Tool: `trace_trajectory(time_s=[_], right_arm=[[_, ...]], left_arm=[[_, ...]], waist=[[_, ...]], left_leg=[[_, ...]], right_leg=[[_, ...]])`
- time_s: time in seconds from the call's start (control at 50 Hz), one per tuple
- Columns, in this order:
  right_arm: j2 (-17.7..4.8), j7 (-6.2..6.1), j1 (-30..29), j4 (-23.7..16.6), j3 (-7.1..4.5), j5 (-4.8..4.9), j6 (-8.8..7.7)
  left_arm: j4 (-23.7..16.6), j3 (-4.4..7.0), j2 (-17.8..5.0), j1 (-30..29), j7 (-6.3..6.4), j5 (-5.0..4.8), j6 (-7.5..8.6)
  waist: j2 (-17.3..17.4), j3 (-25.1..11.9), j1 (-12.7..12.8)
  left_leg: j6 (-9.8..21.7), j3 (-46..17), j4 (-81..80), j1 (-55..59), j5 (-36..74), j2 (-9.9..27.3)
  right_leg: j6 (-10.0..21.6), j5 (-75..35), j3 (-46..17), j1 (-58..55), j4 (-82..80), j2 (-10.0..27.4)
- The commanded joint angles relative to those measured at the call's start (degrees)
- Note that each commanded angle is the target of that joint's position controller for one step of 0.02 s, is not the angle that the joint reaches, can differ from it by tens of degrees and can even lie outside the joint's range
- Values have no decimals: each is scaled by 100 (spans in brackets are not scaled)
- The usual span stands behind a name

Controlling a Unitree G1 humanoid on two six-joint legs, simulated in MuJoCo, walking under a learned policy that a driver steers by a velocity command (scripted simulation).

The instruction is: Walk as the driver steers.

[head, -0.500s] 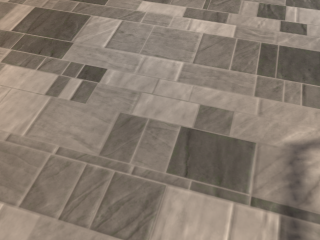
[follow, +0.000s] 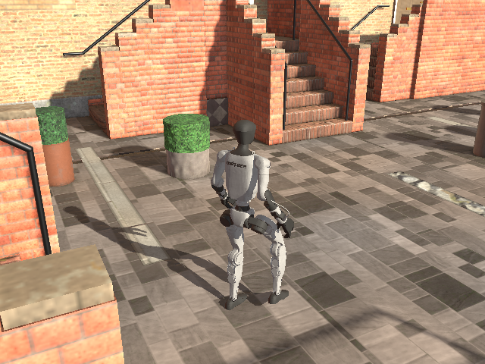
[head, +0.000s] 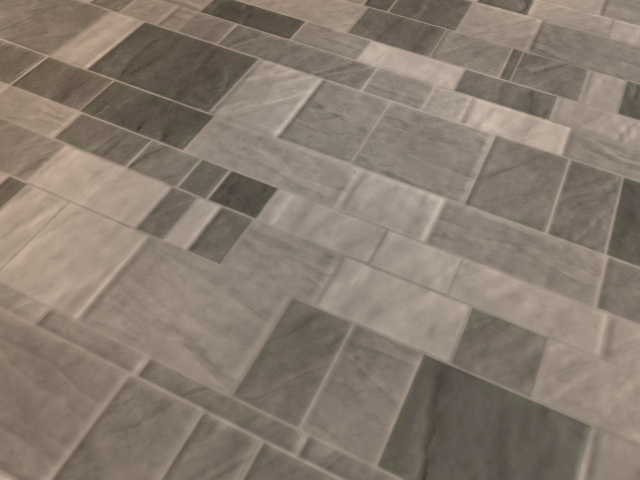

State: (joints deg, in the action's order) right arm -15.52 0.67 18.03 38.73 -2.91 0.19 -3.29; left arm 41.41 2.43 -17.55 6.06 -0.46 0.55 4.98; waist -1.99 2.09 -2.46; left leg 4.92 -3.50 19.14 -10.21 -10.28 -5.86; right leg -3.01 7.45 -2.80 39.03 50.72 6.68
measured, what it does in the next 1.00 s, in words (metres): walks ahead: right foot, then left foot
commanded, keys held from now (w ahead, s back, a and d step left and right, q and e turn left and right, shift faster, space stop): w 0.36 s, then no key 0.36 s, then w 0.28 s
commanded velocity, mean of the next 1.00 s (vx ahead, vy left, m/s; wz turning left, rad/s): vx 0.35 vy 0.00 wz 0.06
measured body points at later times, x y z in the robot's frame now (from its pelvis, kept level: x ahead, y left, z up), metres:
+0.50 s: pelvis +0.26 -0.07 +0.00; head +0.29 -0.08 +0.45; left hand +0.31 +0.21 -0.12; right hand +0.43 -0.33 -0.10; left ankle +0.34 +0.10 -0.68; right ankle +0.25 -0.15 -0.75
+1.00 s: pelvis +0.39 -0.05 +0.00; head +0.40 -0.05 +0.45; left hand +0.49 +0.23 -0.12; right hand +0.50 -0.32 -0.12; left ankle +0.44 +0.07 -0.75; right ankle +0.41 -0.18 -0.72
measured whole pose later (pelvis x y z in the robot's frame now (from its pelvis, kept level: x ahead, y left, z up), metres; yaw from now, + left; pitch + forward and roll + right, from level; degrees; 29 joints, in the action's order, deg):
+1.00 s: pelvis +0.39 -0.05 +0.00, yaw +1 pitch +2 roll +0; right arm -16.0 -0.2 14.1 44.8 -3.7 0.8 -1.9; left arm 48.1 2.5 -16.6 12.9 0.2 0.0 1.6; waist 0.1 -2.0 -1.2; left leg 1.5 -0.3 22.0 -17.5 -6.8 -0.6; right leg 0.8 18.9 0.9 23.2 40.5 2.8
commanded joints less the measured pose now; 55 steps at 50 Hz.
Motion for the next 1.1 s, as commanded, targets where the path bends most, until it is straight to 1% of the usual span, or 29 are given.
trace_trajectory(time_s=[0.02,0.14,0.18,0.2,0.22,0.24,0.26,0.28,0.3,0.32,0.34,0.38,0.44,0.48,0.6,0.64,0.68,0.7,0.72,0.74,0.76,0.8,0.84,0.92,0.98,1.04,1.06,1.08,1.1], right_arm=[[-935,-64,-114,-281,-243,34,-118],[-1043,-44,353,63,-265,86,-65],[-1077,-61,325,120,-281,88,-8],[-1058,-70,225,112,-268,93,18],[-910,-80,214,88,-209,57,23],[-623,-99,322,-61,-86,-76,2],[-279,-94,977,-85,6,71,-96],[-804,-75,635,-31,-86,132,-139],[-984,-53,64,-162,-146,183,-153],[-919,-62,-255,-230,-126,122,-154],[-852,-64,-391,-266,-141,46,-149],[-677,-68,-188,-202,-137,39,-92],[-455,-131,-177,-172,-82,-43,-19],[-307,-134,-390,-178,-21,-62,-20],[-367,-27,-1181,-299,-37,-23,-43],[-463,10,-1183,-322,-80,-56,-70],[-631,-9,-753,-157,-160,-136,-106],[-1013,-63,-548,-185,-232,-214,-108],[-875,-107,-485,-200,-176,-275,-34],[-470,-96,-243,-114,-101,-142,59],[-581,-59,-74,7,-123,-21,113],[-1037,-59,-212,52,-261,42,151],[-983,-103,-789,-13,-251,-26,98],[-807,-113,-1078,38,-250,31,2],[-926,-96,-869,185,-294,96,40],[-782,-106,-937,252,-242,117,125],[-501,-101,-1067,209,-157,79,127],[44,-62,-1167,121,-22,1,88],[-254,-65,-1211,-117,-106,107,-14]], left_arm=[[-330,22,-236,-303,-40,-30,39],[-616,67,-413,-901,-195,-105,121],[-595,106,-482,-643,-211,-99,147],[-493,167,-565,-224,-192,-79,159],[-325,273,-788,489,-153,-38,170],[-231,366,-1201,1458,-115,28,171],[-46,449,-1432,1824,-157,7,117],[-70,319,-923,1821,-167,-138,94],[-119,248,-718,1472,-137,-131,62],[-188,202,-643,1141,-129,-70,37],[-204,166,-545,934,-134,-33,29],[-216,122,-450,750,-133,13,70],[-65,149,-580,710,-90,-5,105],[27,170,-663,714,-32,-24,41],[332,163,-722,1066,28,-97,-156],[372,168,-734,962,43,-133,-212],[416,121,-593,981,58,-139,-227],[364,48,-402,1226,52,22,-157],[489,-91,0,1904,33,65,-115],[513,-81,-177,1667,35,8,-194],[380,10,-474,1328,31,-95,-284],[253,124,-673,846,55,-133,-447],[258,164,-600,873,99,-99,-474],[480,96,-222,1064,113,-24,-329],[448,94,-267,902,63,-61,-254],[690,136,-288,1476,47,-53,-233],[800,156,-368,1873,62,-48,-224],[847,199,-682,2319,106,-29,-210],[730,346,-1342,2123,56,61,-187]], waist=[[566,-212,-17],[679,48,-229],[813,-25,-69],[804,-234,188],[680,-782,506],[-29,-1711,802],[-1684,-2245,594],[-1013,-1859,795],[-541,-1121,799],[-130,-708,666],[-56,-411,534],[-312,-340,279],[-215,-367,124],[-241,-452,173],[-336,-545,498],[-346,-535,405],[-114,-715,197],[416,-1176,298],[1188,-1789,485],[1414,-1988,170],[1300,-1646,34],[910,-878,-33],[1177,-487,275],[1166,-604,422],[1034,-638,351],[818,-557,677],[441,-411,837],[-843,-389,879],[-1557,164,764]], left_leg=[[835,-663,-686,-309,1308,1282],[732,-1141,-290,609,991,1764],[610,-1220,3,843,1528,1828],[495,-1084,446,835,2285,1658],[319,-803,1362,574,2757,1336],[55,-473,3116,-522,1441,898],[-333,-190,4838,-2558,-2025,77],[-345,-641,5441,-3268,-2251,348],[-326,-466,5486,-3546,-1729,626],[-337,-253,5265,-3393,-1276,873],[-367,-192,4928,-3242,-981,1032],[-451,-128,4574,-2698,-733,1161],[-687,62,3859,-2415,-604,1102],[-733,158,3131,-2194,20,1063],[-601,172,1520,-1601,1080,791],[-447,167,1130,-1398,899,734],[-212,167,342,-423,2121,728],[90,-443,774,640,4484,1445],[948,-1313,1083,1787,5483,2356],[1269,-1848,746,1739,4264,2576],[1202,-2113,316,1535,1970,2496],[978,-2363,-506,661,-1836,2389],[716,-1998,-958,-428,-2293,2104],[583,-891,-1070,-1111,-1357,1634],[658,-941,-944,-1018,-1584,1777],[380,-739,-414,-1702,-2330,1552],[147,-462,351,-2147,-2376,1257],[-297,277,2445,-2943,-2071,645],[-260,251,3309,-4112,-1919,446]], right_leg=[[-8,-1182,122,-659,-1020,-164],[315,-751,97,-575,-2003,-381],[484,-315,210,-940,-2195,-484],[611,-329,377,-1564,-2421,-634],[824,-605,266,-2689,-2349,-489],[1301,-1042,-913,-4414,-2101,586],[2122,365,-3430,-5934,-2850,1560],[1981,1556,-3778,-5787,-3254,1495],[1747,1591,-3003,-5111,-3353,1333],[1649,1093,-2438,-4375,-3466,1107],[1645,602,-2070,-3819,-3625,909],[1636,-562,-1532,-3247,-3838,664],[1701,-3240,-672,-2953,-3739,570],[1572,-3742,-215,-2915,-3671,397],[1379,-3124,-103,-3315,-3359,408],[1297,-2870,-260,-3428,-3019,484],[969,-2335,-201,-3286,-2357,132],[684,-1340,-7,-2753,-1685,-227],[327,752,152,-1830,-825,-578],[157,2757,54,-1509,-213,-633],[134,3284,70,-926,261,-629],[163,2695,115,-285,956,-453],[201,2086,147,-715,791,-332],[341,1273,407,-1822,-355,-399],[409,986,506,-2148,-1251,-468],[581,826,691,-3157,-2001,-658],[725,1334,198,-3462,-2494,-344],[1061,2587,-1562,-3832,-3488,881],[1728,4224,-3439,-3549,-4430,1667]])
Keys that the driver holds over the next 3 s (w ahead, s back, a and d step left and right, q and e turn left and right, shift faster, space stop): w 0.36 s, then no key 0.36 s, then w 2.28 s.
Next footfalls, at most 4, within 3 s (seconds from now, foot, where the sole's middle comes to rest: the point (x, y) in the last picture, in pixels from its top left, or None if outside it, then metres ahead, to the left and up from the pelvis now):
0.22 right None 0.29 -0.15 -0.78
0.68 left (276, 474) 0.48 0.08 -0.78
1.06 right None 0.46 -0.17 -0.78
1.56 left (271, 350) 0.76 0.09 -0.78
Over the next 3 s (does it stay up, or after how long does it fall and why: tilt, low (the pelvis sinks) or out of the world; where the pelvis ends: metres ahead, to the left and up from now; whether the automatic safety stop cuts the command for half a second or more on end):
stays up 1.39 0.02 0.00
